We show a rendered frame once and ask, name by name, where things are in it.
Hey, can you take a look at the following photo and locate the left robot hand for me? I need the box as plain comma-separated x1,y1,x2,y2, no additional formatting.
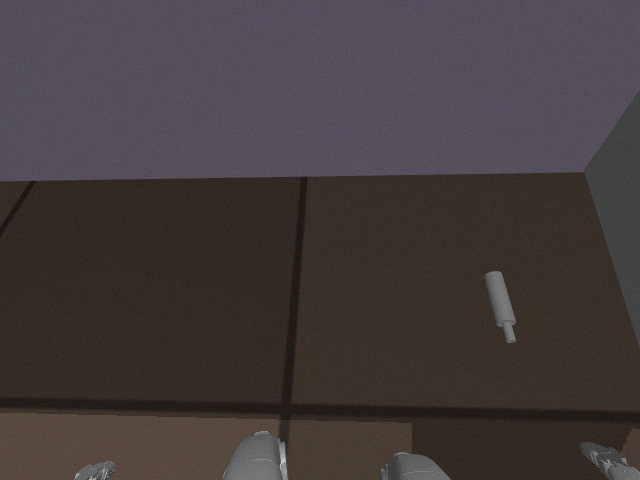
74,461,116,480

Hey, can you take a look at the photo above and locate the bottle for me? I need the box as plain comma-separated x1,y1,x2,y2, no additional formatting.
484,271,516,343

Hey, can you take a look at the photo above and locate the right robot hand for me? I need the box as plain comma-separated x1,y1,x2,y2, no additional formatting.
580,441,640,480

